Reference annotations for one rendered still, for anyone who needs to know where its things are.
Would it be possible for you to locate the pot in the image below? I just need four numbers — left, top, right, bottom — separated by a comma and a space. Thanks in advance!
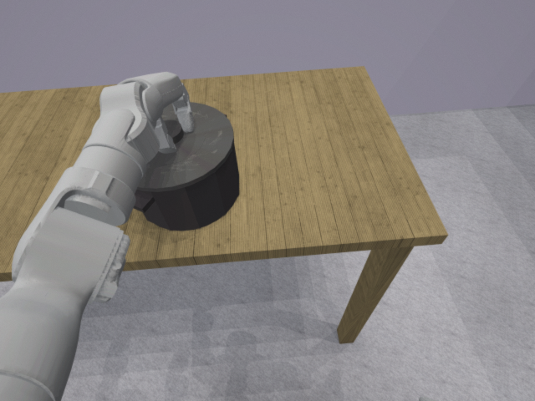
134, 114, 239, 231

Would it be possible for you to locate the robot left forearm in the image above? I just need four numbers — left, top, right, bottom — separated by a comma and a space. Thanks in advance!
12, 78, 164, 282

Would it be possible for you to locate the lid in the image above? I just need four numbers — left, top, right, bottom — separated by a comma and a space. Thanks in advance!
137, 102, 234, 192

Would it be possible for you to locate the left robot hand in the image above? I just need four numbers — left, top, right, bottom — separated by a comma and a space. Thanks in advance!
135, 72, 194, 154

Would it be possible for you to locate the knob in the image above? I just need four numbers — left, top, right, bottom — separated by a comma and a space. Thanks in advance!
164, 120, 184, 144

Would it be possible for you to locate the table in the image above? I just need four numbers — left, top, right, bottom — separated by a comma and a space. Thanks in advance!
0, 66, 448, 344

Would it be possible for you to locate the robot left upper arm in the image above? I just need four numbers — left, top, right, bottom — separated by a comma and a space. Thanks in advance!
0, 206, 130, 401

